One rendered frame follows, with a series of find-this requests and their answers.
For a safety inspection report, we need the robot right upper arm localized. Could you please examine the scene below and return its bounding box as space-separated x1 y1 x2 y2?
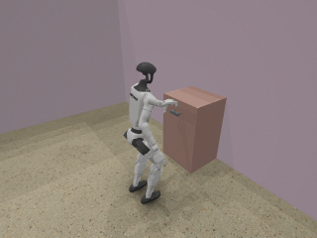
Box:
138 92 157 130

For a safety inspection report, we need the right robot thigh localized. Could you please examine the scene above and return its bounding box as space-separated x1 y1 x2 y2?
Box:
135 139 161 174

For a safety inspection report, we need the right robot hand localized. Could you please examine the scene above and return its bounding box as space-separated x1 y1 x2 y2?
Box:
153 152 166 171

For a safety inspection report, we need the handle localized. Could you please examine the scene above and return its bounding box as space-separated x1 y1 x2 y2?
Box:
169 109 182 117

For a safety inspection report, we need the left robot forearm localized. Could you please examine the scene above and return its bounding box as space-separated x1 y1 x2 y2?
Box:
156 100 166 108

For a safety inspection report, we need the drawer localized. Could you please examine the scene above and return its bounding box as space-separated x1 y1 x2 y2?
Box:
165 99 195 126

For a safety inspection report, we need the robot right foot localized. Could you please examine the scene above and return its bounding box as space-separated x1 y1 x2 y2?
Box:
141 191 160 204

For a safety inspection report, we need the cabinet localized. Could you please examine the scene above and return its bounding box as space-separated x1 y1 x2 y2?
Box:
162 85 227 174

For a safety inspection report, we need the left robot hand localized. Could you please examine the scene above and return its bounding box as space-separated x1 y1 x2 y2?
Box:
162 99 178 114

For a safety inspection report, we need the right robot forearm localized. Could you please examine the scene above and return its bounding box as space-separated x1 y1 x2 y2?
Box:
141 123 159 154

